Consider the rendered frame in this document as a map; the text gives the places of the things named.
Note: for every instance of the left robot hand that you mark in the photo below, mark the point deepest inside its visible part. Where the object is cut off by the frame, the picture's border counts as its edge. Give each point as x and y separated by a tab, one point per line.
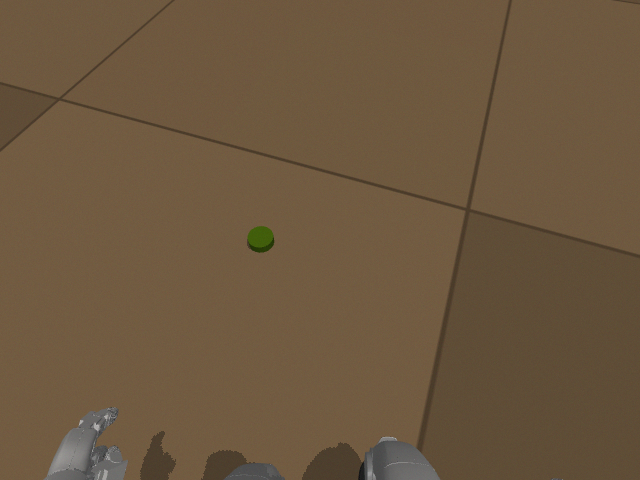
77	450

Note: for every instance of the tin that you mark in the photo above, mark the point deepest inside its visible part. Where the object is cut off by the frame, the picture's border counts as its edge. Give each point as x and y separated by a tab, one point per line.
260	239

